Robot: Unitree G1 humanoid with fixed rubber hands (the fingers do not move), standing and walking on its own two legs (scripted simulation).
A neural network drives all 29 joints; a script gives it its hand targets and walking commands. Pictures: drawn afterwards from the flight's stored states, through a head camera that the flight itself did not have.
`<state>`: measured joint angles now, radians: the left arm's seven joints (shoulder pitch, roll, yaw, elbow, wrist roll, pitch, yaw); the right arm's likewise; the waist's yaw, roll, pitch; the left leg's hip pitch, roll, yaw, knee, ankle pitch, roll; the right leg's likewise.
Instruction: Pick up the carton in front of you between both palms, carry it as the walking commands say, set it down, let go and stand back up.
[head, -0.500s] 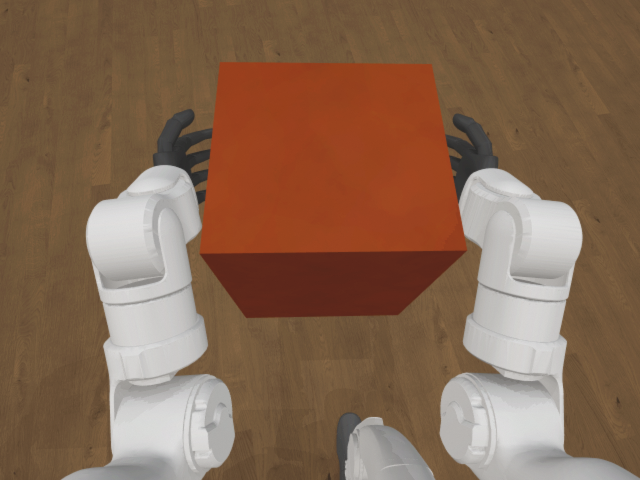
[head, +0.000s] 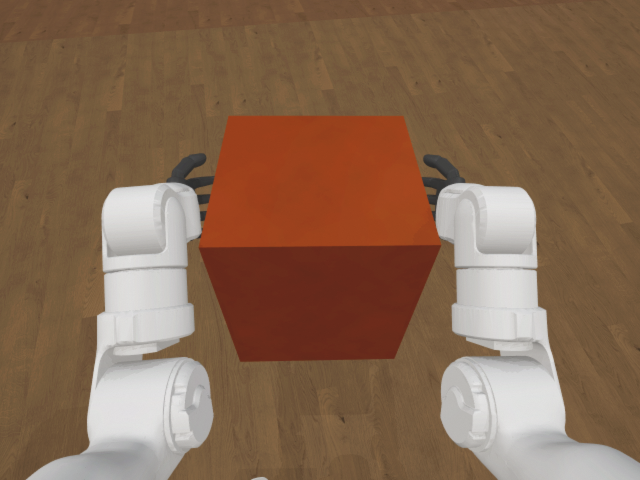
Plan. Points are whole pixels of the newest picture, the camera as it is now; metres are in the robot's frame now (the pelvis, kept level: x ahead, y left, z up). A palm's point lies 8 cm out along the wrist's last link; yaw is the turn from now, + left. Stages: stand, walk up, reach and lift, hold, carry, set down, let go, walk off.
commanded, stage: carry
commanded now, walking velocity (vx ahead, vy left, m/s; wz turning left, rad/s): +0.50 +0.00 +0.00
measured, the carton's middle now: (317, 245) +0.39 -0.01 +0.09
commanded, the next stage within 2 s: none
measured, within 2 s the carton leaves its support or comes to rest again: neither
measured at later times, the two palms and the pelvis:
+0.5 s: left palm (208, 57) +0.66 +0.14 +0.20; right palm (401, 40) +0.70 -0.16 +0.21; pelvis +0.30 -0.05 +0.05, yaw +1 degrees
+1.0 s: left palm out of the picture +1.00 +0.11 +0.26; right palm out of the picture +0.97 -0.19 +0.26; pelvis +0.60 -0.01 +0.09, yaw +0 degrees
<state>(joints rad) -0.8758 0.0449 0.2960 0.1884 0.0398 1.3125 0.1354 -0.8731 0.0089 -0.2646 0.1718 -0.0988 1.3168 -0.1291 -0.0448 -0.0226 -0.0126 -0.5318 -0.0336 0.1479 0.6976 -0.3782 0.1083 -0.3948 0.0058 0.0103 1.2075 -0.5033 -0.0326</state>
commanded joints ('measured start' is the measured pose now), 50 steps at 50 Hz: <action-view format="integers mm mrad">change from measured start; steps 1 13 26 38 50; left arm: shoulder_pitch -757 -664 -952 -815 -686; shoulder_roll -1105 -979 -1177 -1110 -994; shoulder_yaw -554 -576 -652 -574 -555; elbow -95 -139 -293 -66 -154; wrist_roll -368 -278 -539 -405 -286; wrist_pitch -7 14 -2 5 20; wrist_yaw -228 -164 -242 -253 -158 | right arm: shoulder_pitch -842 -804 -736 -682 -840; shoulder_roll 1112 1025 971 1023 1045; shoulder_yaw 608 622 493 514 620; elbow -154 -199 -122 46 -243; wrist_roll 516 546 360 398 563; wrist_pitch -21 1 4 -12 6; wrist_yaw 236 241 168 214 230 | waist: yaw -27 -17 107 -76 -27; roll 41 178 -68 338 160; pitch -505 -462 -524 -647 -495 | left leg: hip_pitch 709 571 -344 864 590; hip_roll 312 234 73 360 266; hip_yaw -535 -167 -133 -859 -254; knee -241 -256 582 -359 -311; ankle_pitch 459 571 -19 76 329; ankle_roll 147 69 -56 227 110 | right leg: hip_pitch -425 -121 573 -347 -313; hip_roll -33 38 -271 72 -59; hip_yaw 40 -200 241 -24 -68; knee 199 -526 -803 122 -338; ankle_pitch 81 196 470 -35 167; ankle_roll -20 -11 -191 42 14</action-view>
